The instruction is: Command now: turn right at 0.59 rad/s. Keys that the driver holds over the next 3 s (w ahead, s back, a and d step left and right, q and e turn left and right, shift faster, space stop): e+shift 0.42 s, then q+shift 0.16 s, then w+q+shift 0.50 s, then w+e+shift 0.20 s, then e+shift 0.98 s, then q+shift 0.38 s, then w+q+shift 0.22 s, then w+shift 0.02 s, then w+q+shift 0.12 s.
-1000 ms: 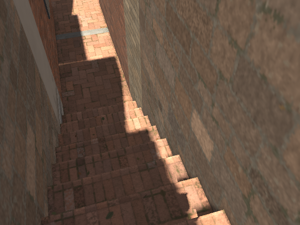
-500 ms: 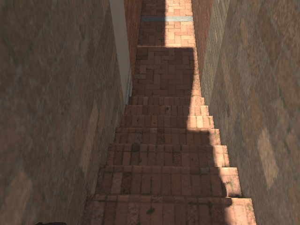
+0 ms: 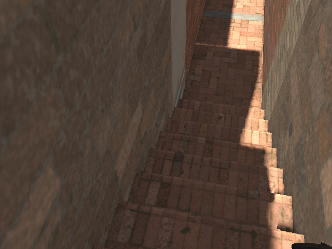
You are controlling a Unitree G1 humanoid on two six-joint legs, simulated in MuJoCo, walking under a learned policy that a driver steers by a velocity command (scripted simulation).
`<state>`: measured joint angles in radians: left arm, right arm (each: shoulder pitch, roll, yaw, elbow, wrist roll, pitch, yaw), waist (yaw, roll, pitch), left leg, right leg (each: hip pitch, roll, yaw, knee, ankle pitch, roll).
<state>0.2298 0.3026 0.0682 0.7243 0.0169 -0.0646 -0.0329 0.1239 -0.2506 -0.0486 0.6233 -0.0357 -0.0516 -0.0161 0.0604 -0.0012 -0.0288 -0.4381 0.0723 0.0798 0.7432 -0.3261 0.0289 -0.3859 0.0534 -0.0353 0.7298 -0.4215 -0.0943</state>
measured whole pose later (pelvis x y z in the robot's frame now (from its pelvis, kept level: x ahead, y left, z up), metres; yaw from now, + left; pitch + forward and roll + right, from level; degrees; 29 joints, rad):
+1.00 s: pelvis +0.11 +0.02 -0.03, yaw -4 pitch +3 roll +0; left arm 0.38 0.34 0.08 0.86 0.06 -0.09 0.00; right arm 0.22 -0.32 -0.07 0.71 -0.01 0.00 0.00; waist 0.06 -0.05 -0.06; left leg -0.48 0.02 0.06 0.96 -0.45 0.04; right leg -0.30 -0.16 -0.12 0.97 -0.59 0.03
